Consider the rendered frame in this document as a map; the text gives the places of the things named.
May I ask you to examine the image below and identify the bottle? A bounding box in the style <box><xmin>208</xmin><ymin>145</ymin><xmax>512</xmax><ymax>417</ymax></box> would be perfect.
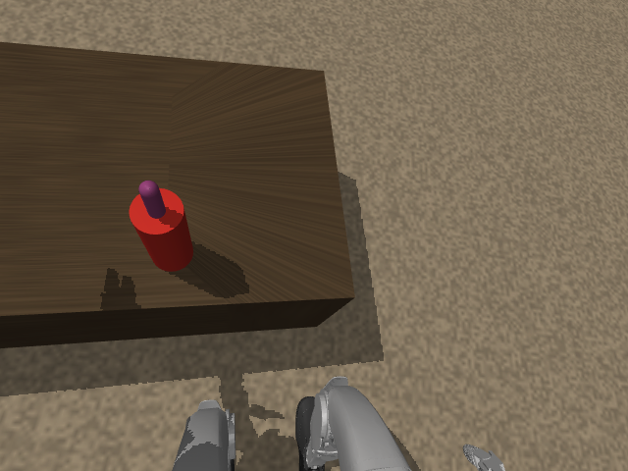
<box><xmin>130</xmin><ymin>181</ymin><xmax>193</xmax><ymax>272</ymax></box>

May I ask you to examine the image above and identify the right robot hand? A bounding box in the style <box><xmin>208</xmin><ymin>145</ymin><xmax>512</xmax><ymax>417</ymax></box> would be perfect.
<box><xmin>463</xmin><ymin>445</ymin><xmax>505</xmax><ymax>471</ymax></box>

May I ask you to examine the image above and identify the right robot foot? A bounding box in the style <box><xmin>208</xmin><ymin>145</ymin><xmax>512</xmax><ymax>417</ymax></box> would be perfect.
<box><xmin>295</xmin><ymin>396</ymin><xmax>325</xmax><ymax>471</ymax></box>

